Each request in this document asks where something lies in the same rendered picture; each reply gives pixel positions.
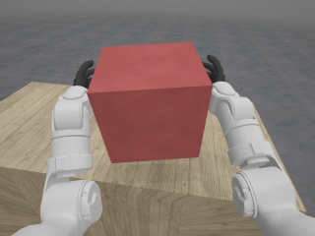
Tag robot left forearm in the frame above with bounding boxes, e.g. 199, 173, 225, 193
40, 86, 94, 220

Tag right robot hand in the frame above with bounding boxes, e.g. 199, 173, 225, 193
202, 54, 225, 84

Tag pedestal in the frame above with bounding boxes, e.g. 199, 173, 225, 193
0, 82, 307, 236

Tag left robot upper arm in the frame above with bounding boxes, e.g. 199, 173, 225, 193
12, 179, 103, 236

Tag robot right forearm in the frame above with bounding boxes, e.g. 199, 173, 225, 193
208, 82, 296, 205

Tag left robot hand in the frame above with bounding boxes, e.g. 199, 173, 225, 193
73, 60, 95, 89

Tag right robot upper arm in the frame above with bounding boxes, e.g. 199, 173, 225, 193
231, 166, 315, 236

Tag carton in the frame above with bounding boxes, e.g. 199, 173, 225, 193
87, 41, 213, 163

